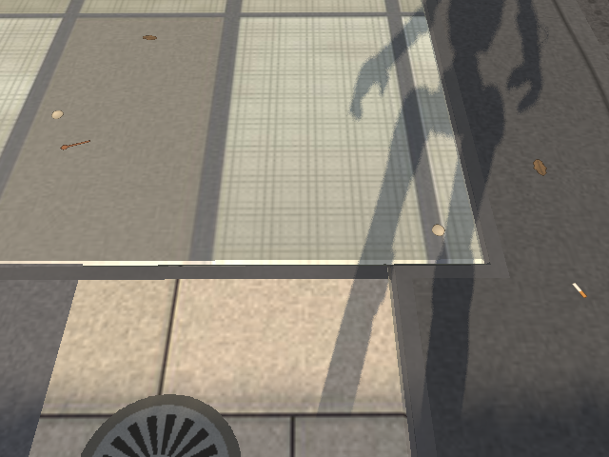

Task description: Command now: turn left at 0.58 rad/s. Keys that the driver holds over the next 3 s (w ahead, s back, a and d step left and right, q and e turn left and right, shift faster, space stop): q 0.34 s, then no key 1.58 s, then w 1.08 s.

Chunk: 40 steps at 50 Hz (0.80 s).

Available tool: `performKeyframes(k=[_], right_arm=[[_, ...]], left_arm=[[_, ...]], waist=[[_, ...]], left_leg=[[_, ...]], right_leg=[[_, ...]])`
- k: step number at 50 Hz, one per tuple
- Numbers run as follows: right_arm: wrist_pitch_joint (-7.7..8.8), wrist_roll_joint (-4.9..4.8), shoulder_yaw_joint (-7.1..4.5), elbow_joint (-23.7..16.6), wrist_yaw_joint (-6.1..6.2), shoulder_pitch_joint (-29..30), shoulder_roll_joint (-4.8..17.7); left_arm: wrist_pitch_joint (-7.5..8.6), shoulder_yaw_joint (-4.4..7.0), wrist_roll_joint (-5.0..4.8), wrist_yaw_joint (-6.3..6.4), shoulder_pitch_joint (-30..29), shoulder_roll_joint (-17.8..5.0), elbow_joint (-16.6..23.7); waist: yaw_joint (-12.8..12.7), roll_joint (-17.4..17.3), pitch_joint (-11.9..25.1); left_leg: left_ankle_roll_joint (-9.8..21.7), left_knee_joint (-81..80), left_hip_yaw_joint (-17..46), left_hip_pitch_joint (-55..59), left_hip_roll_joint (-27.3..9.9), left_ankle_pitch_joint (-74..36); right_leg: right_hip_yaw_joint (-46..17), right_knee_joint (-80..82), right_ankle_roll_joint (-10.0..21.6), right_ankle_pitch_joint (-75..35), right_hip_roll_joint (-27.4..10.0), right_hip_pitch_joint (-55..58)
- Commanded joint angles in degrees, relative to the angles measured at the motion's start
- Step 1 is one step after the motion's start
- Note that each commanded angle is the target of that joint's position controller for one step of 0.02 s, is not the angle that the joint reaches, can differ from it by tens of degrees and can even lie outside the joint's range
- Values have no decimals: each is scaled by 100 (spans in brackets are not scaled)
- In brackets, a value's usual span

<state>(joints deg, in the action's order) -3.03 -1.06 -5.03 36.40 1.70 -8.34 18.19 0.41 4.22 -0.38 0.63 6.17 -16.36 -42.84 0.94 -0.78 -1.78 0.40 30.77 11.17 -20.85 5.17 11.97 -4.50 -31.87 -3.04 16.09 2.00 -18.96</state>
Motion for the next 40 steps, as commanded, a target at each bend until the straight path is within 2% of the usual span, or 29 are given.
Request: performKeyframes(k=[1,2,3,4,5,6,8,10,14,17,18,20,21,22,23,24,25,26,27,28,30,33,35,37,39,40], right_arm=[[32,23,-105,-475,35,27,468],[92,-4,-122,-664,21,-72,472],[146,82,-271,-534,13,-198,967],[123,16,-366,-383,-10,-292,1152],[57,13,-365,-236,9,-423,1027],[4,32,-338,-211,17,-431,901],[-26,-26,-247,-317,-22,-263,622],[-9,-63,-179,-501,-44,82,482],[-1,1,-78,-678,-138,246,335],[-38,-17,-107,-690,-200,112,429],[-54,-13,-112,-694,-217,79,428],[-60,3,-125,-583,-246,-258,361],[-50,22,-158,-478,-229,-497,426],[-28,26,-236,-470,-170,-656,742],[6,112,-279,-661,-73,-598,1257],[142,299,-200,-637,-142,-726,1017],[247,307,-141,-564,-179,-509,881],[302,230,-108,-495,-170,-203,754],[317,164,-55,-487,-151,2,635],[324,138,-9,-466,-128,164,575],[345,180,76,-408,-91,239,366],[340,180,87,-284,-76,241,336],[313,191,65,-165,-93,156,434],[302,180,90,-57,-120,167,408],[306,114,165,55,-136,294,259],[341,125,198,162,-146,113,170]], left_arm=[[120,319,121,15,563,-1054,286],[79,388,301,10,425,-1443,265],[121,299,338,19,198,-1093,459],[127,212,277,58,-103,-787,546],[112,180,185,84,-317,-668,591],[103,149,88,117,-349,-588,600],[44,125,96,188,-154,-600,563],[-12,157,136,241,174,-686,505],[-70,274,99,200,250,-992,492],[-79,323,32,112,160,-1115,494],[-72,326,-11,87,190,-1134,462],[-69,307,-134,56,76,-1122,412],[-58,254,-168,42,208,-968,318],[-31,159,-34,5,489,-664,232],[-1,-40,319,-58,444,-220,455],[-18,104,158,20,23,-649,514],[-68,173,-4,60,-85,-857,475],[-107,191,-20,88,-11,-832,396],[-150,204,23,126,73,-828,273],[-178,209,61,138,184,-811,231],[-179,169,31,121,398,-658,136],[-180,53,33,107,229,-435,151],[-180,28,38,98,130,-458,179],[-167,28,15,89,198,-512,138],[-119,-11,56,62,465,-412,4],[-86,-20,140,52,528,-496,-31]], waist=[[-143,95,923],[95,1807,609],[27,1363,583],[140,946,489],[214,761,373],[138,763,298],[-7,831,238],[-251,964,331],[-384,1077,570],[-335,1174,589],[-321,1175,581],[-70,1066,603],[26,869,643],[-43,9,837],[-215,-1797,933],[256,-1261,1212],[164,-886,870],[16,-792,667],[-50,-709,582],[-151,-708,540],[-257,-697,677],[-128,-712,617],[-14,-740,543],[-6,-743,458],[-248,-580,382],[-252,-359,421]], left_leg=[[383,668,855,-205,-553,565],[58,1806,-206,-1346,318,2398],[-149,3126,-71,-1400,-119,2430],[-210,3613,-111,-1350,-196,2015],[-318,3836,-225,-1360,-249,1675],[-419,4053,-275,-1530,-277,1352],[-555,3922,-578,-1562,-328,1048],[-650,3324,-741,-1723,-459,978],[-627,2157,-1027,-1078,-725,1189],[-479,1415,-1339,-425,-677,1120],[-398,1098,-1362,-247,-643,1073],[-124,-88,-1493,414,-496,366],[59,-821,-1464,1051,-391,-290],[277,-1020,-640,2054,-935,-1764],[1062,-736,1189,2741,-2505,-4279],[1948,-894,1364,1977,-2902,-3806],[1804,-1015,869,1697,-2501,-3186],[1482,-1064,508,1555,-2135,-2594],[1285,-1081,311,1476,-1957,-2403],[1244,-1092,135,1257,-1848,-2674],[1219,-1115,-108,1208,-1698,-2719],[1185,-1101,-131,1273,-1620,-2153],[1274,-1108,50,1207,-1694,-1764],[1296,-1110,240,1091,-1720,-1359],[1062,-1015,200,823,-1545,-894],[801,-982,142,635,-1384,-608]], right_leg=[[-999,1323,590,-989,-1306,1368],[-2497,1617,1593,-1951,-2385,1230],[-2563,1625,2001,-2034,-2661,973],[-1886,1521,1785,-1895,-2301,809],[-1309,1444,1499,-1647,-1887,784],[-1009,1416,1405,-1630,-1730,891],[-466,1441,1420,-1889,-1510,977],[-333,1413,1528,-2119,-1605,1508],[-52,1324,1607,-2431,-1871,1691],[180,1230,1559,-2579,-1954,1443],[167,1140,1530,-2589,-1978,1415],[299,749,1317,-2516,-1898,1263],[483,393,1038,-2182,-1736,954],[942,-471,534,-1090,-1363,154],[1225,-2071,-45,2173,-666,-1369],[461,-2961,-131,2407,-547,-1427],[321,-3318,-114,2073,-616,-1441],[254,-3265,-88,1654,-645,-1491],[216,-3205,-113,1328,-672,-1453],[233,-3225,-166,977,-622,-1228],[259,-2940,-221,568,-571,-856],[279,-1713,-225,515,-608,-467],[339,-1150,-196,697,-567,-180],[369,-605,-143,639,-527,86],[445,664,-13,-404,-465,749],[247,1006,81,-1228,-584,1212]])
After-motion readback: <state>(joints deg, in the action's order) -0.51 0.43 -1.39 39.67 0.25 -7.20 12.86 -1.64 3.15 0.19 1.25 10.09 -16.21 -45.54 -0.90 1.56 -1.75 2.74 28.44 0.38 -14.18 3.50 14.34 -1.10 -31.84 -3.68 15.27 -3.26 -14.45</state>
